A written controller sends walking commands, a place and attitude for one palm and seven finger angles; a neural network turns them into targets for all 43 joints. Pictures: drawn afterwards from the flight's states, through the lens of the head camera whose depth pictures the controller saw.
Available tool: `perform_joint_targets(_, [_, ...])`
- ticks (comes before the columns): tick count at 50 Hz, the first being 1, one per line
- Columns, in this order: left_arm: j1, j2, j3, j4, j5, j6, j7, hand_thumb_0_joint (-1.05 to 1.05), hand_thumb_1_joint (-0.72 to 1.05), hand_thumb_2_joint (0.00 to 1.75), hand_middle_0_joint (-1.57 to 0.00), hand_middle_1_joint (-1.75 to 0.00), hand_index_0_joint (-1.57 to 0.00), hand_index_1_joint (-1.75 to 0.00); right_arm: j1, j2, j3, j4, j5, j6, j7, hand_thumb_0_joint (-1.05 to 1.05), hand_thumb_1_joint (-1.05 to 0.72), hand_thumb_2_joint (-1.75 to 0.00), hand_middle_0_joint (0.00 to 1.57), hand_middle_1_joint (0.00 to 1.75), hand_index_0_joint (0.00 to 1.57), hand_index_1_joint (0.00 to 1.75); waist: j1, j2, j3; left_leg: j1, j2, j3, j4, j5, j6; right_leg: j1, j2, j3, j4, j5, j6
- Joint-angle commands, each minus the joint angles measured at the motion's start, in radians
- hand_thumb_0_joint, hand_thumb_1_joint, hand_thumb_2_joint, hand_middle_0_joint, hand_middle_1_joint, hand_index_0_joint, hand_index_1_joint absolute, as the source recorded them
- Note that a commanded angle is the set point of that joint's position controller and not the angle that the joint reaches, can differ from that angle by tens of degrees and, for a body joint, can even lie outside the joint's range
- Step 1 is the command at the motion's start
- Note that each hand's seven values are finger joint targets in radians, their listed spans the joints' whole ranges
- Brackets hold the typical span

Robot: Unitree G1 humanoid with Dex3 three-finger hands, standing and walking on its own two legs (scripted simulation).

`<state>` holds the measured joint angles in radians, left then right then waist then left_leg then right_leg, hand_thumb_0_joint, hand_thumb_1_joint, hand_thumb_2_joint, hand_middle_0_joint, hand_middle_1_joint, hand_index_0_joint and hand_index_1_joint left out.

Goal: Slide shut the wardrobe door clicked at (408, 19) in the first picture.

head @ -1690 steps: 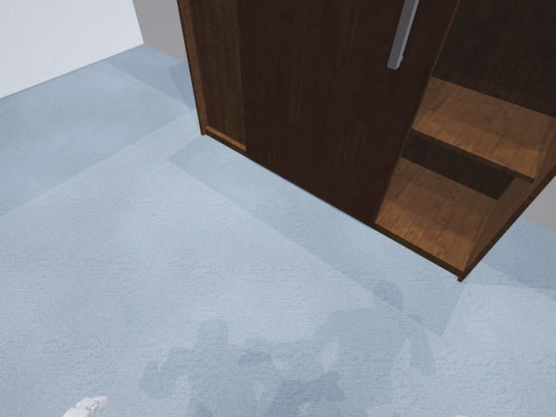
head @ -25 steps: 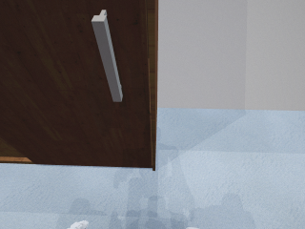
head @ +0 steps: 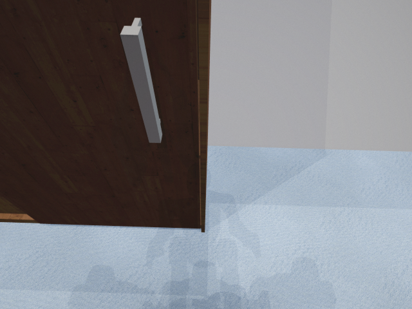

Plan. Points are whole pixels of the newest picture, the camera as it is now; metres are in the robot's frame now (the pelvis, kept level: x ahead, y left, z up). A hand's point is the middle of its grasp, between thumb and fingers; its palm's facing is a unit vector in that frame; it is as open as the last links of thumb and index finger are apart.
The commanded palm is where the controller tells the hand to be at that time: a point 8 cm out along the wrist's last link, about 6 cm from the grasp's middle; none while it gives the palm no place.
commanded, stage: come to a stop and stand still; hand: left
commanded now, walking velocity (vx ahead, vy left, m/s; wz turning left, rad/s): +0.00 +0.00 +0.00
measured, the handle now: (147, 88) +0.49 +0.15 +0.14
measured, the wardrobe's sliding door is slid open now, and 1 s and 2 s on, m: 0.00 0.00 0.00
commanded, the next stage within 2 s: look again from close up in 0.90 s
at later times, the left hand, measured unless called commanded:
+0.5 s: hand out of the picture -0.01 +0.21 -0.16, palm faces -0.02 -0.97 -0.23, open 7.4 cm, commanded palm none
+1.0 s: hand out of the picture +0.00 +0.18 -0.17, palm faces -0.02 -0.98 -0.18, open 7.4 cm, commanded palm none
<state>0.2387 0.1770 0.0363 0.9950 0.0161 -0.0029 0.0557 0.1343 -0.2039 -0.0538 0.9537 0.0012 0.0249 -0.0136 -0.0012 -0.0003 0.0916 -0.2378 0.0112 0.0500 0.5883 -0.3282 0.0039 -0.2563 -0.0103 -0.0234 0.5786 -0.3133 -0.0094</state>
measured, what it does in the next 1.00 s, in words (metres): stands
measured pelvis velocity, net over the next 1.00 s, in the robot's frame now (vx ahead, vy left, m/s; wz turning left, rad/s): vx -0.01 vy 0.01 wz -0.03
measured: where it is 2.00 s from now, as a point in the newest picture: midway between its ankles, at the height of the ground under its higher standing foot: outside the picture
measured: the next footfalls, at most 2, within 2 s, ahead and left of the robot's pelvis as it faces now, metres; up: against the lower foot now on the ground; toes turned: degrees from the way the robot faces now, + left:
none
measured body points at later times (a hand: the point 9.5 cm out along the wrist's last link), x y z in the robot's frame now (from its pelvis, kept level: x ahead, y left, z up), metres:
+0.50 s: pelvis -0.02 +0.02 +0.01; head -0.02 +0.02 +0.46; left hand -0.01 +0.26 -0.14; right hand -0.02 -0.21 -0.15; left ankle -0.02 +0.11 -0.73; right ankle -0.01 -0.12 -0.73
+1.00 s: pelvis -0.01 +0.01 +0.01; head -0.01 +0.02 +0.46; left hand +0.01 +0.24 -0.15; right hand -0.01 -0.21 -0.15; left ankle -0.02 +0.11 -0.73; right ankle -0.01 -0.12 -0.73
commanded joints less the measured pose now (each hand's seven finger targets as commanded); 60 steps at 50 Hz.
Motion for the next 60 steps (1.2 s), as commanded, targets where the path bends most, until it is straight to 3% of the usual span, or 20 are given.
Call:
perform_joint_targets(1, [0.054, 0.122, 0.01, -0.096, -0.001, -0.01, 0.017, 0.0, 0.9, 0.9, -0.2, -0.3, -0.2, -0.3, 0.099, -0.097, 0.003, -0.073, -0.018, -0.027, -0.002, 0.0, -0.9, -0.9, 0.2, 0.3, 0.2, 0.3, 0.0, 0.104, -0.165, 0.07, 0.145, -0.087, -0.093, 0.494, 0.065, 0.055, -0.079, 0.073, -0.024, 0.355, -0.028])
perform_joint_targets(2, [0.049, 0.121, 0.003, -0.092, 0.004, -0.005, 0.014, 0.0, 0.9, 0.9, -0.2, -0.3, -0.2, -0.3, 0.092, -0.102, 0.006, -0.075, -0.018, -0.028, -0.004, 0.0, -0.9, -0.9, 0.2, 0.3, 0.2, 0.3, -0.002, 0.151, -0.099, 0.05, 0.146, -0.11, -0.106, 0.54, 0.069, 0.026, -0.057, 0.055, -0.033, 0.256, -0.025])
perform_joint_targets(4, [0.052, 0.117, -0.01, -0.08, 0.001, 0.005, 0.003, 0.0, 0.9, 0.9, -0.2, -0.3, -0.2, -0.3, 0.07, -0.112, 0.014, -0.085, -0.015, -0.029, -0.006, 0.0, -0.9, -0.9, 0.2, 0.3, 0.2, 0.3, 0.005, 0.121, -0.022, -0.02, 0.139, -0.129, -0.172, 0.339, 0.069, 0.013, -0.034, 0.048, -0.077, 0.088, -0.018])
perform_joint_targets(6, [0.053, 0.123, -0.017, -0.076, 0.001, 0.0, -0.007, 0.0, 0.9, 0.9, -0.2, -0.3, -0.2, -0.3, 0.07, -0.116, 0.02, -0.08, -0.017, -0.033, -0.003, 0.0, -0.9, -0.9, 0.2, 0.3, 0.2, 0.3, 0.005, 0.081, -0.012, -0.027, 0.114, -0.125, -0.212, 0.19, 0.06, 0.01, -0.043, 0.073, -0.111, 0.104, -0.023])
perform_joint_targets(9, [0.049, 0.127, -0.025, -0.076, 0.001, 0.001, -0.019, 0.0, 0.9, 0.9, -0.2, -0.3, -0.2, -0.3, 0.081, -0.122, 0.025, -0.069, -0.018, -0.034, 0.002, 0.0, -0.9, -0.9, 0.2, 0.3, 0.2, 0.3, 0.0, 0.038, 0.017, -0.064, 0.099, -0.134, -0.288, -0.076, 0.052, -0.009, -0.047, 0.09, -0.153, 0.024, -0.022])
perform_joint_targets(12, [0.07, 0.129, -0.027, -0.07, 0.003, -0.001, -0.022, 0.0, 0.9, 0.9, -0.2, -0.3, -0.2, -0.3, 0.098, -0.127, 0.027, -0.051, -0.02, -0.037, 0.005, 0.0, -0.9, -0.9, 0.2, 0.3, 0.2, 0.3, 0.006, 0.017, -0.002, -0.084, 0.097, -0.145, -0.318, -0.145, 0.054, 0.011, -0.046, 0.085, -0.155, 0.008, -0.019])
perform_joint_targets(16, [0.082, 0.124, -0.027, -0.061, 0.003, -0.005, -0.024, 0.0, 0.9, 0.9, -0.2, -0.3, -0.2, -0.3, 0.123, -0.123, 0.032, -0.026, -0.021, -0.044, 0.004, 0.0, -0.9, -0.9, 0.2, 0.3, 0.2, 0.3, 0.008, 0.011, -0.021, -0.077, 0.099, -0.146, -0.333, -0.133, 0.056, 0.018, -0.051, 0.083, -0.155, 0.022, -0.019])
perform_joint_targets(23, [0.093, 0.121, -0.033, -0.014, -0.004, -0.02, -0.023, 0.0, 0.9, 0.9, -0.2, -0.3, -0.2, -0.3, 0.16, -0.105, 0.044, 0.039, -0.014, -0.057, 0.0, 0.0, -0.9, -0.9, 0.2, 0.3, 0.2, 0.3, 0.002, -0.014, -0.065, -0.006, 0.085, -0.104, -0.275, 0.048, 0.048, 0.041, -0.083, 0.112, -0.177, 0.115, -0.025])
perform_joint_targets(29, [0.101, 0.113, -0.038, 0.031, -0.007, -0.022, -0.021, 0.0, 0.9, 0.9, -0.2, -0.3, -0.2, -0.3, 0.182, -0.091, 0.052, 0.095, -0.011, -0.062, -0.006, 0.0, -0.9, -0.9, 0.2, 0.3, 0.2, 0.3, 0.002, 0.002, -0.06, 0.021, 0.089, -0.087, -0.259, 0.131, 0.042, 0.053, -0.087, 0.109, -0.173, 0.175, -0.025])
perform_joint_targets(46, [0.107, 0.085, -0.04, 0.071, -0.005, -0.023, -0.016, 0.0, 0.9, 0.9, -0.2, -0.3, -0.2, -0.3, 0.185, -0.059, 0.049, 0.148, -0.009, -0.059, -0.014, 0.0, -0.9, -0.9, 0.2, 0.3, 0.2, 0.3, 0.002, -0.011, -0.015, 0.035, 0.093, -0.074, -0.247, 0.148, 0.034, 0.035, -0.084, 0.112, -0.193, 0.196, -0.023])
perform_joint_targets(60, [0.112, 0.084, -0.034, 0.074, -0.005, -0.026, -0.018, 0.0, 0.9, 0.9, -0.2, -0.3, -0.2, -0.3, 0.187, -0.054, 0.048, 0.154, -0.009, -0.064, -0.018, 0.0, -0.9, -0.9, 0.2, 0.3, 0.2, 0.3, 0.001, -0.001, -0.049, 0.064, 0.097, -0.068, -0.234, 0.22, 0.033, 0.061, -0.084, 0.109, -0.185, 0.273, -0.025])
